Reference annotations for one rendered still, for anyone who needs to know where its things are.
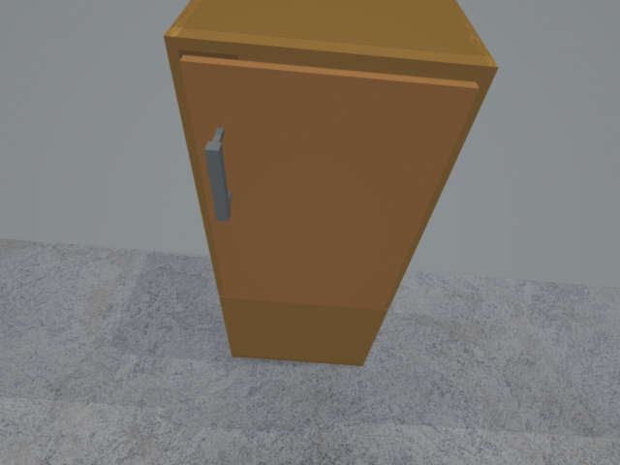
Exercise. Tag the cupboard door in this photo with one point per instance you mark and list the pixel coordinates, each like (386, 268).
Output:
(331, 172)

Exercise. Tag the handle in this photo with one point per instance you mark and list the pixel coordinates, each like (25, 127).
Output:
(217, 176)

